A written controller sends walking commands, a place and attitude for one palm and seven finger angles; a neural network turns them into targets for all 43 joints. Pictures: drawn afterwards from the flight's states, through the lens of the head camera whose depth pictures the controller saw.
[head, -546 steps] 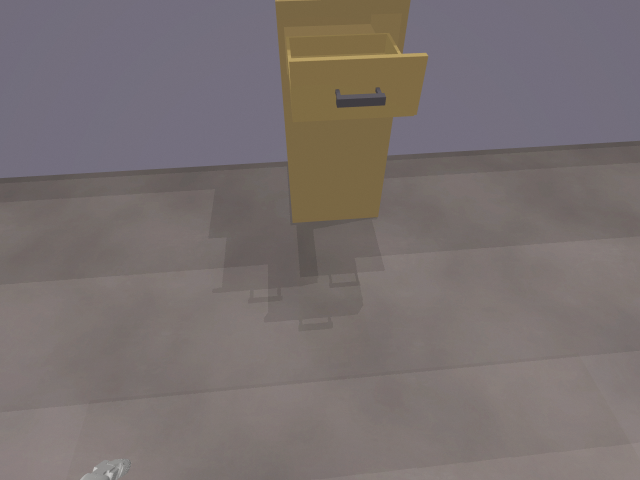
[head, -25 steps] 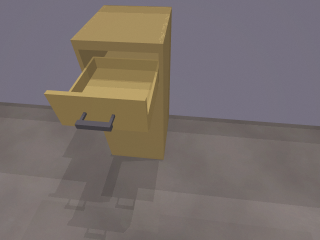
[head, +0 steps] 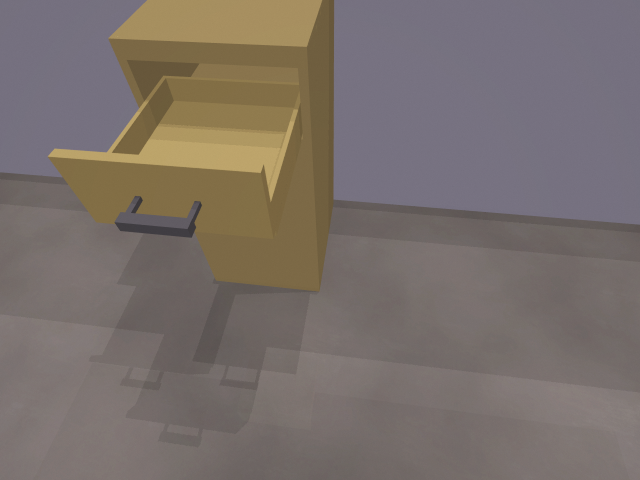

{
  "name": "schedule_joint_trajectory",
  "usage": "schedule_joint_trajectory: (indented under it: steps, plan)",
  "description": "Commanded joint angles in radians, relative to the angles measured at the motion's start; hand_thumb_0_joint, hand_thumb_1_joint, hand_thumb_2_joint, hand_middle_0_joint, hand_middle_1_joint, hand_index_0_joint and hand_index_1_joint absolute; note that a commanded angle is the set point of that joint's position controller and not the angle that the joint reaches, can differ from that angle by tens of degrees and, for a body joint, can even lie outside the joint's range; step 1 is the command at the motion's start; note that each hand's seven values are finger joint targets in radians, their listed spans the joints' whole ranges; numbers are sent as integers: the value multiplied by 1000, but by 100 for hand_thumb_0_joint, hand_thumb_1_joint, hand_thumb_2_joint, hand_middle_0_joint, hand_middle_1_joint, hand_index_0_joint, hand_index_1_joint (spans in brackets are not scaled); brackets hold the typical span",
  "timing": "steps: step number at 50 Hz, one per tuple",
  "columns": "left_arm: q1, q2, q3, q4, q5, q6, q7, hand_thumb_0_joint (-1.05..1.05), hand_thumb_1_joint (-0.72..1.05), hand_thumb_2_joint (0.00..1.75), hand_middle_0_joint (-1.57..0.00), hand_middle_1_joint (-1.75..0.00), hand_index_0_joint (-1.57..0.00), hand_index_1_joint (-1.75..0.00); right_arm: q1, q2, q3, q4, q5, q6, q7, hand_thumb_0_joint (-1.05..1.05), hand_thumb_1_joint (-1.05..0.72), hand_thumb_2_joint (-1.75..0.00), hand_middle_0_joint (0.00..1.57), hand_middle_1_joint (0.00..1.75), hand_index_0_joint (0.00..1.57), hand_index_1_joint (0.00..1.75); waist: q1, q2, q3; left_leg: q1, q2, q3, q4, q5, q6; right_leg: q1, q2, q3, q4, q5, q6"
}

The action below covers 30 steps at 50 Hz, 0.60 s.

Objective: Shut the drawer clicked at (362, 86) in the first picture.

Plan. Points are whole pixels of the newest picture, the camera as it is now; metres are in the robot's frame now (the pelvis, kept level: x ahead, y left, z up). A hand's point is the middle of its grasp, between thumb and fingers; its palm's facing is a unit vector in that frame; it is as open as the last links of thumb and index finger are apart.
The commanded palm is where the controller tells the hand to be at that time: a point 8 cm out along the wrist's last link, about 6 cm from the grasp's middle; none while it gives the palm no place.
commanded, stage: come to a stop and stand still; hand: left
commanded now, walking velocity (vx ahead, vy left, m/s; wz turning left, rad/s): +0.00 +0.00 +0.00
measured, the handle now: (161, 214) +0.49 +0.30 +0.00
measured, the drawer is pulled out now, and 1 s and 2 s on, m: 0.30 0.30 0.30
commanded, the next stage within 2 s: look again from close up in 0.74 s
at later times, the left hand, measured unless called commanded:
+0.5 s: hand out of the picture +0.09 +0.22 -0.16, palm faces +0.00 -0.96 -0.29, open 7.4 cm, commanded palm none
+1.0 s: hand out of the picture +0.10 +0.20 -0.16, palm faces -0.06 -0.95 -0.30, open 7.4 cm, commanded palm none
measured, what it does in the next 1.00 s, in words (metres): steps on the spot: right foot, then left foot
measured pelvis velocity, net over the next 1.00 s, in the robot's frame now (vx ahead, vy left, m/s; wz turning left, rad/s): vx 0.02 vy -0.01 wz -0.02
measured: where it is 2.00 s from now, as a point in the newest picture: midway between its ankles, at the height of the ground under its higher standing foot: outside the picture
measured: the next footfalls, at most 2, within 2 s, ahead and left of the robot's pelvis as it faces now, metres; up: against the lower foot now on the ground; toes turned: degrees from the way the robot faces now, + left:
right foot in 0.02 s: +0.02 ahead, -0.15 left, +0.00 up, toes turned +2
left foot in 0.18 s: +0.01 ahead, +0.11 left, +0.00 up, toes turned +2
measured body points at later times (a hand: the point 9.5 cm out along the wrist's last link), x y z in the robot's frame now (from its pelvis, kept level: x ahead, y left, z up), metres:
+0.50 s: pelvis +0.03 -0.01 +0.01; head +0.06 +0.00 +0.46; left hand +0.09 +0.27 -0.14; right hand +0.16 -0.28 -0.12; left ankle -0.03 +0.11 -0.73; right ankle -0.02 -0.15 -0.73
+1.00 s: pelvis +0.02 -0.01 +0.00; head +0.04 -0.02 +0.45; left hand +0.10 +0.25 -0.14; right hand +0.04 -0.27 -0.15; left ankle -0.03 +0.11 -0.73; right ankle -0.01 -0.15 -0.73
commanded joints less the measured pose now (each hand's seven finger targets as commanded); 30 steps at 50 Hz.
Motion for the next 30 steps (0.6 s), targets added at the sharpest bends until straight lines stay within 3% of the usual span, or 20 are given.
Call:
schedule_joint_trajectory:
  steps: [1,2,3,4,5,6,7,8,9,10,11,12,13,15,18,20,30]
  plan:
    - [99,241,11,28,-6,-71,23,0,90,90,-20,-30,-20,-30,-25,-120,-36,-119,32,-41,0,0,-90,-90,20,30,20,30,-12,-289,-108,-253,-27,-8,275,-158,33,388,-273,301,-339,903,-75]
    - [98,246,1,27,-9,-67,21,0,90,90,-20,-30,-20,-30,-51,-129,-35,-115,36,-34,1,0,-90,-90,20,30,20,30,-5,-210,-99,-197,-9,-57,295,-211,40,325,-319,272,-352,924,-143]
    - [63,236,0,30,3,-61,23,0,90,90,-20,-30,-20,-30,-87,-114,-38,-123,33,-33,2,0,-90,-90,20,30,20,30,-15,-177,-46,-225,-13,-52,291,-187,40,314,-268,222,-306,954,-151]
    - [60,216,2,46,4,-62,29,0,90,90,-20,-30,-20,-30,-85,-113,-37,-118,31,-27,-2,0,-90,-90,20,30,20,30,-19,-263,-71,-234,-5,-57,301,-166,39,317,-251,244,-285,957,-157]
    - [46,213,-3,45,2,-61,32,0,90,90,-20,-30,-20,-30,-111,-144,-35,-118,31,-29,-3,0,-90,-90,20,30,20,30,-14,-295,-51,-223,0,-77,283,-142,41,294,-242,239,-285,953,-163]
    - [15,212,-5,39,2,-57,32,0,90,90,-20,-30,-20,-30,-119,-153,-34,-117,34,-33,-2,0,-90,-90,20,30,20,30,-25,-262,-45,-172,-1,-83,216,-100,46,259,-229,212,-293,880,-162]
    - [-18,219,-6,31,0,-52,29,0,90,90,-20,-30,-20,-30,-108,-152,-32,-107,36,-35,1,0,-90,-90,20,30,20,30,-42,-207,-56,-83,-9,-73,107,-9,47,208,-205,184,-296,746,-147]
    - [-55,226,-6,22,-7,-45,24,0,90,90,-20,-30,-20,-30,-89,-158,-32,-91,34,-39,5,0,-90,-90,20,30,20,30,-61,-163,-67,30,-13,-66,-12,144,48,145,-169,143,-281,566,-110]
    - [-65,205,-8,13,-12,-38,18,0,90,90,-20,-30,-20,-30,-91,-185,-37,-86,29,-48,8,0,-90,-90,20,30,20,30,-58,-50,-89,116,28,-114,-58,261,62,86,-100,95,-245,390,-65]
    - [-64,183,-14,7,-16,-33,13,0,90,90,-20,-30,-20,-30,-140,-231,-38,-103,20,-58,8,0,-90,-90,20,30,20,30,-38,63,-94,87,108,-205,-99,314,99,86,-39,45,-229,245,-21]
    - [-63,170,-20,16,-12,-29,11,0,90,90,-20,-30,-20,-30,-212,-253,-34,-119,18,-56,14,0,-90,-90,20,30,20,30,-14,113,-59,3,148,-244,-149,253,134,134,-19,16,-254,127,1]
    - [-72,178,-22,30,-3,-27,9,0,90,90,-20,-30,-20,-30,-274,-250,-33,-124,20,-55,18,0,-90,-90,20,30,20,30,0,144,-6,-50,132,-216,-169,217,132,168,-23,14,-277,118,5]
    - [-61,191,-26,43,-1,-29,5,0,90,90,-20,-30,-20,-30,-302,-244,-26,-130,21,-56,17,0,-90,-90,20,30,20,30,8,118,20,-55,100,-181,-148,245,117,176,-35,27,-310,181,1]
    - [-51,202,-34,62,-3,-36,5,0,90,90,-20,-30,-20,-30,-290,-222,-20,-126,24,-54,12,0,-90,-90,20,30,20,30,-8,56,6,18,57,-116,-84,370,81,174,-70,59,-356,331,-12]
    - [-66,215,-39,63,-10,-42,7,0,90,90,-20,-30,-20,-30,-270,-219,-16,-116,24,-53,11,0,-90,-90,20,30,20,30,-23,53,-91,109,57,-95,-62,500,64,222,-83,51,-353,454,-14]
    - [-74,222,-40,57,-10,-44,9,0,90,90,-20,-30,-20,-30,-276,-233,-18,-117,25,-53,11,0,-90,-90,20,30,20,30,-22,29,-109,131,64,-92,-57,576,61,241,-85,42,-348,507,-13]
    - [-109,232,-43,40,-13,-40,16,0,90,90,-20,-30,-20,-30,-258,-241,-12,-97,24,-49,12,0,-90,-90,20,30,20,30,-15,-24,-113,129,68,-82,-97,635,51,299,-88,15,-346,547,-7]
